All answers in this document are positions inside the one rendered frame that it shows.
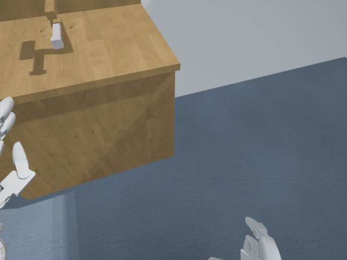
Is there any tap lever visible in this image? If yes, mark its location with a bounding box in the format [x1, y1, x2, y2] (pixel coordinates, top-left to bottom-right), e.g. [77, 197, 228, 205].
[50, 23, 64, 49]

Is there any robot left hand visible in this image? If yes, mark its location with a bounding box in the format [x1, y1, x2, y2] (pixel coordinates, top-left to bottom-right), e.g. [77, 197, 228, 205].
[0, 96, 35, 210]

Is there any robot right hand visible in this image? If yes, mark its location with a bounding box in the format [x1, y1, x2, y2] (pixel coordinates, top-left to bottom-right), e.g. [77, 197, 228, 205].
[241, 217, 281, 260]

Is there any counter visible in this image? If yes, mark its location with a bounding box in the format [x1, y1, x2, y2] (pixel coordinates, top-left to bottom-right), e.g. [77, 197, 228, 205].
[0, 0, 181, 200]

